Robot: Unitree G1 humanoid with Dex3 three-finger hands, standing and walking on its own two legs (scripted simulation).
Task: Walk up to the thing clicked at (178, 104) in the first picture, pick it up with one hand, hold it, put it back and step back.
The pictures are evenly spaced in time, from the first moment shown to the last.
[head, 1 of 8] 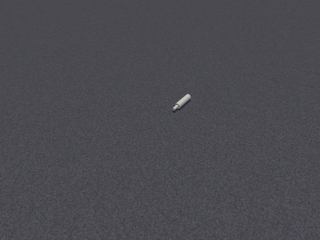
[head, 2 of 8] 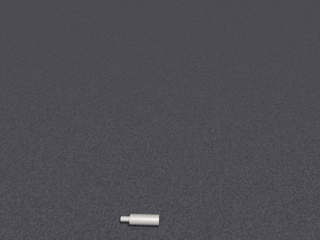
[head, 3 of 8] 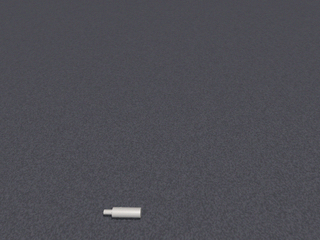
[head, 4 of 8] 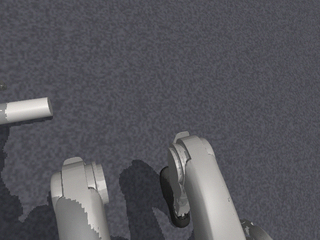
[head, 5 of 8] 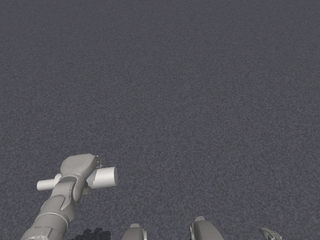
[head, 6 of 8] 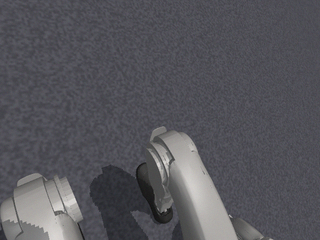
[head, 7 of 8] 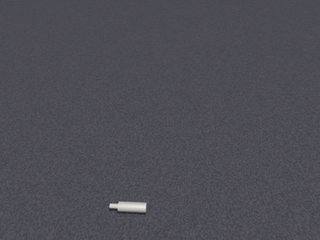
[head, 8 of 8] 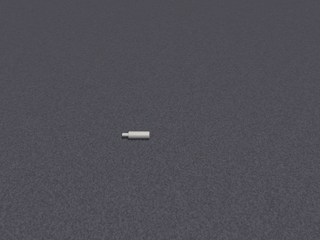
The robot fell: no
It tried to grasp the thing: yes
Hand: left
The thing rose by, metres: 0.67
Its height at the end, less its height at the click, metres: +0.00
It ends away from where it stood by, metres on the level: 0.00
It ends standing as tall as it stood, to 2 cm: yes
